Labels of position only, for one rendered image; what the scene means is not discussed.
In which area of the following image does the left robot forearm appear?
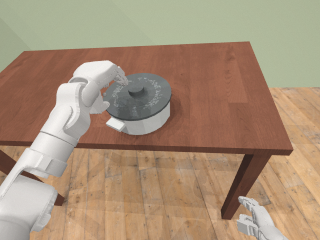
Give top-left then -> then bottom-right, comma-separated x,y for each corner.
0,74 -> 100,202

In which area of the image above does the lid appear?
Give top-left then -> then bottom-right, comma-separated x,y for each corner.
103,73 -> 172,121

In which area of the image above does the pot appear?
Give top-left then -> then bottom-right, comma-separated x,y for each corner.
106,101 -> 170,135

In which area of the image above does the robot left upper arm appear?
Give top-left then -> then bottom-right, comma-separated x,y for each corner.
0,174 -> 58,240

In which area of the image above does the right robot forearm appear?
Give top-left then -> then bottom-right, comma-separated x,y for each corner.
258,225 -> 289,240

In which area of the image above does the right robot hand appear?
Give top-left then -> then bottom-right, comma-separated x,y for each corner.
236,196 -> 275,240

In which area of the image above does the knob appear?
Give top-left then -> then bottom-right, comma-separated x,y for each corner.
127,82 -> 145,97

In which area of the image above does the left robot hand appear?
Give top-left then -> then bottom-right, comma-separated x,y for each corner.
73,60 -> 129,114

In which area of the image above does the table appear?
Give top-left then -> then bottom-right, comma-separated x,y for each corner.
0,41 -> 294,220

